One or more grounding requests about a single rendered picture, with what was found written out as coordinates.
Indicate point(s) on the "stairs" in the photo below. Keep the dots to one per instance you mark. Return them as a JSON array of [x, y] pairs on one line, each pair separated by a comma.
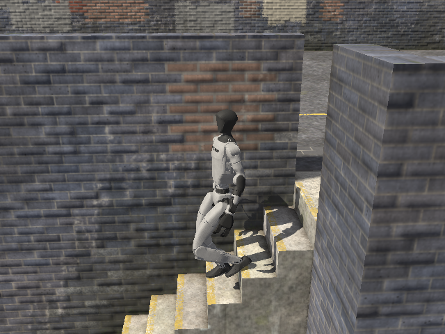
[[268, 296]]

